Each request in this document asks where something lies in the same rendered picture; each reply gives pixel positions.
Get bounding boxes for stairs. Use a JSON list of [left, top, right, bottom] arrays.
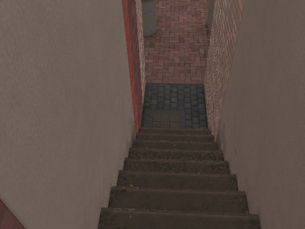
[[97, 128, 261, 229]]

